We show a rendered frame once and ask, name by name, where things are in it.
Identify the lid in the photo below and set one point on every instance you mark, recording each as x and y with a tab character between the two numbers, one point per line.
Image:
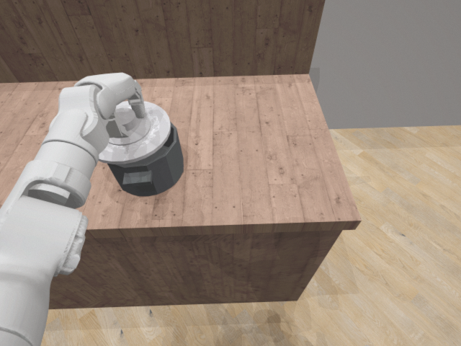
148	136

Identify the pot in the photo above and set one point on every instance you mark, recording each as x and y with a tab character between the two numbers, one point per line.
154	174

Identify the knob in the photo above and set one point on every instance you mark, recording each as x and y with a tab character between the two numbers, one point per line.
127	117

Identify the left robot forearm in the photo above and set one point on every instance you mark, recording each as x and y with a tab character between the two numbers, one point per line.
62	168

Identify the left robot hand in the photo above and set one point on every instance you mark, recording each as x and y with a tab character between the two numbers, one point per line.
124	87

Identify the table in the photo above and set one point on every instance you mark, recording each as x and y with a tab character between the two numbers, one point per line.
263	196

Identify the robot left upper arm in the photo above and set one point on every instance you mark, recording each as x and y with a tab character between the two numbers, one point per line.
38	241

